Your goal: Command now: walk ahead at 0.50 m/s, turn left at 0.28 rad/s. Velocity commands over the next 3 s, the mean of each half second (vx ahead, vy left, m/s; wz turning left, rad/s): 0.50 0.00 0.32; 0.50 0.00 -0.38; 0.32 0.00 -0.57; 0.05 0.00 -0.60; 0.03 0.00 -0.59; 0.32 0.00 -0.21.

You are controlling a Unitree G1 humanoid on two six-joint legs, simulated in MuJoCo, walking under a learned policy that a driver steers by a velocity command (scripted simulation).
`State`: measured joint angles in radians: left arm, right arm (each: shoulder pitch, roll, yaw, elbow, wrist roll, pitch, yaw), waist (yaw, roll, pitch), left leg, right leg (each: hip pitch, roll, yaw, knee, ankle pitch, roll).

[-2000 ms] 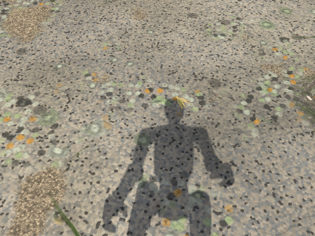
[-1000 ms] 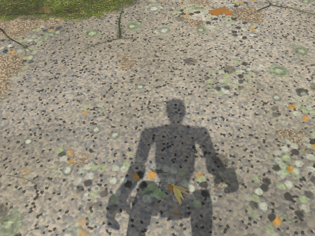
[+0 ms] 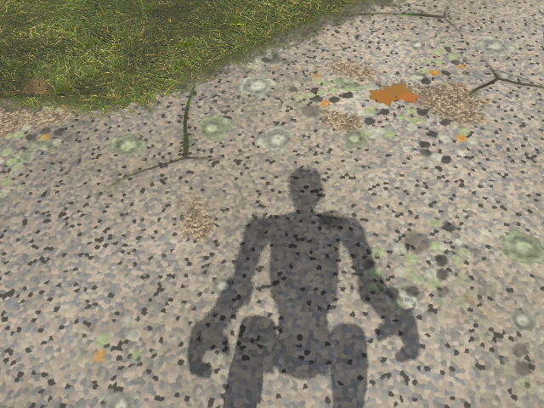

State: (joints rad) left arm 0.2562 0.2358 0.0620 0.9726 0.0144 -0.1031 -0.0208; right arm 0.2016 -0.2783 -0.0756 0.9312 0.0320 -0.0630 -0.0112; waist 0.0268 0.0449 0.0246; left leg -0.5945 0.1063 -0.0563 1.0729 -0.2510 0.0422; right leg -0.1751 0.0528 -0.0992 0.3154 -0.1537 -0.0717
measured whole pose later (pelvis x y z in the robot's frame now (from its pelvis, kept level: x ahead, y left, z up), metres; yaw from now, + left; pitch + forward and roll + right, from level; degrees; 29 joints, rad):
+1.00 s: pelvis +0.59 +0.07 -0.02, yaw -4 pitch +1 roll +0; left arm 0.17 0.28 0.08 0.82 -0.02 -0.06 -0.04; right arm 0.22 -0.26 -0.06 0.87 0.02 -0.11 0.00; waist 0.01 0.00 0.05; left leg -0.35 0.02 -0.02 1.23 -0.42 0.01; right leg -0.39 0.09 -0.02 0.53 -0.16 -0.10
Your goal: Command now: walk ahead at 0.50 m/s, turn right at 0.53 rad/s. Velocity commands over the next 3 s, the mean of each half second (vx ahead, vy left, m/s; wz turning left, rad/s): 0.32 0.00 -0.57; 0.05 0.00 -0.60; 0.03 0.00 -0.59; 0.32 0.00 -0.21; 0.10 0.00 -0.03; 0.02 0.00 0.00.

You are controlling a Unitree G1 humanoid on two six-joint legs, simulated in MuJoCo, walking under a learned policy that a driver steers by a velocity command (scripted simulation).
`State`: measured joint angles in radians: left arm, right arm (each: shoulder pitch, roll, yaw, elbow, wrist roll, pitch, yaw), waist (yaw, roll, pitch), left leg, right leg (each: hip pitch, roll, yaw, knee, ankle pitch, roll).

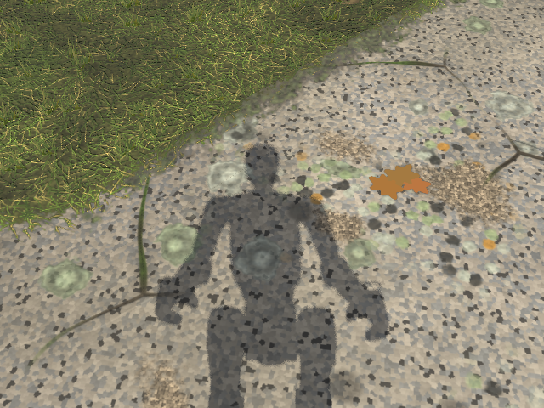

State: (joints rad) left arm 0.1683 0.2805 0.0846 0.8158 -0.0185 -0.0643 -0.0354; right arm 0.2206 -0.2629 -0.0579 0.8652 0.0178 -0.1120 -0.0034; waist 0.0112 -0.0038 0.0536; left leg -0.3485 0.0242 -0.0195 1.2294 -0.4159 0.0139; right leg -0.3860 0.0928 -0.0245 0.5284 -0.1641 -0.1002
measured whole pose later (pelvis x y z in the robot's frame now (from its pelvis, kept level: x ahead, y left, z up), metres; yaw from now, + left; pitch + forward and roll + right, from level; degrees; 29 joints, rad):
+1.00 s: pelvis +0.27 +0.00 +0.01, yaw -35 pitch +3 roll +3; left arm 0.21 0.30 0.07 0.61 0.00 0.03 0.03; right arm 0.08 -0.33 -0.09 0.76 -0.01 0.01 -0.03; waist 0.01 0.03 0.04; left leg -0.56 0.00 -0.03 1.02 -0.37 -0.07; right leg -0.32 0.03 0.09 0.48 -0.20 -0.04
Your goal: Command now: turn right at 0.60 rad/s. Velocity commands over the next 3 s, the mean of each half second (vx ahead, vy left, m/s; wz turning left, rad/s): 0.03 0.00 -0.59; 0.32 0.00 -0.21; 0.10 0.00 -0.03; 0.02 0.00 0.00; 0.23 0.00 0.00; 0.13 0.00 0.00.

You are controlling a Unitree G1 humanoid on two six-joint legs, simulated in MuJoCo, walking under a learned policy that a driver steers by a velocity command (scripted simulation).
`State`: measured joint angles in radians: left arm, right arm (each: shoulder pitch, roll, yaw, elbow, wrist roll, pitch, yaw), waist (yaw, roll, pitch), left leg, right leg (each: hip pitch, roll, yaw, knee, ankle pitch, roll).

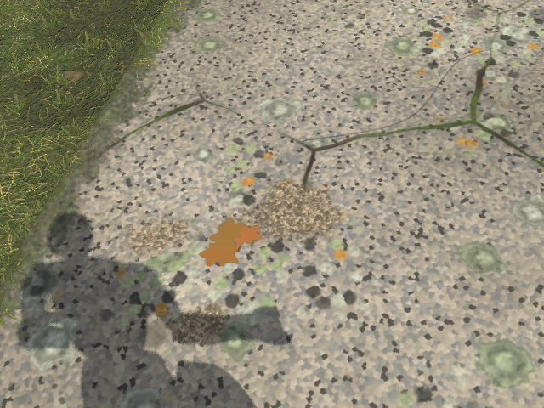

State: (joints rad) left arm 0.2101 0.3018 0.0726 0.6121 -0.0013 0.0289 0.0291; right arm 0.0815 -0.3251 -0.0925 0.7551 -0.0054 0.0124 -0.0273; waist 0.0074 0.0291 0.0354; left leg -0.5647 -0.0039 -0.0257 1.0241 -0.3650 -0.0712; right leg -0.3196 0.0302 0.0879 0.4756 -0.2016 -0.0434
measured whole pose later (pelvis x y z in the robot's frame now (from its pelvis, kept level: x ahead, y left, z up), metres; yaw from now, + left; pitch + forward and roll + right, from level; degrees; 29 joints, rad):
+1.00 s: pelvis +0.14 -0.07 -0.01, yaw -23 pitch +2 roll +0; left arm 0.42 0.28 0.05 0.76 -0.01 -0.05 0.02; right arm 0.05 -0.28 -0.05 0.72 0.01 -0.08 0.07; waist 0.07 0.05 0.04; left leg -0.62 0.04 0.01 0.56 0.06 0.00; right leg 0.08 0.03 0.01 0.25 -0.36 -0.03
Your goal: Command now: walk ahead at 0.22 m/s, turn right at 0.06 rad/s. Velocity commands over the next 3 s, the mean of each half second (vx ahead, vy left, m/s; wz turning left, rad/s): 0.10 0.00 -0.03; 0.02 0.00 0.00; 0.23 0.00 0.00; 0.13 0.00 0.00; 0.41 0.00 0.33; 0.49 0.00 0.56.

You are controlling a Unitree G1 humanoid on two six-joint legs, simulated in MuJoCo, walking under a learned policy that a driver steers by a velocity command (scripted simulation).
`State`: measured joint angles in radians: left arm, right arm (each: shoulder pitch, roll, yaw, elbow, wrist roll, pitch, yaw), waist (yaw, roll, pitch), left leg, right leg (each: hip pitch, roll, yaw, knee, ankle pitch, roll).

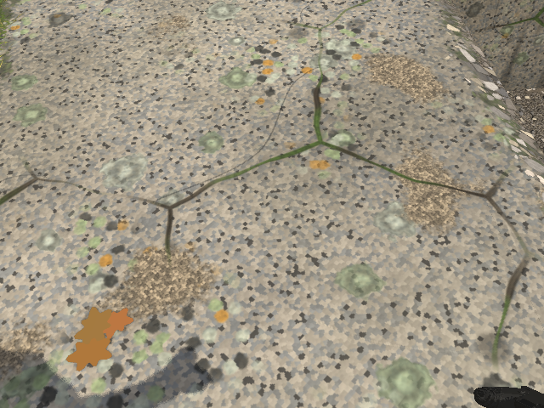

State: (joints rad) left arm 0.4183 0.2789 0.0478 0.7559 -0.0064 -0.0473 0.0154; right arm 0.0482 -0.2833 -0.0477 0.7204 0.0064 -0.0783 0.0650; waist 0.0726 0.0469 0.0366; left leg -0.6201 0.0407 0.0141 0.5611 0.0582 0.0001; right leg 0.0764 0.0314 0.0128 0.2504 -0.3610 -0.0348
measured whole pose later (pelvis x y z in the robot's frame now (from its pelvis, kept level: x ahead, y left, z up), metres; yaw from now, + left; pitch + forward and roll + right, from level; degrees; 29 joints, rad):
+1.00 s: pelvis +0.19 -0.01 +0.00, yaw +0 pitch -2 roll +0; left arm 0.20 0.24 0.03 0.92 0.01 0.00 0.03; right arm 0.11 -0.25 -0.02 1.03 0.00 0.02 -0.02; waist -0.01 0.00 0.04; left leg -0.21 0.02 0.02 0.51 -0.28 -0.01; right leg -0.16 0.00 0.00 0.50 -0.32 0.00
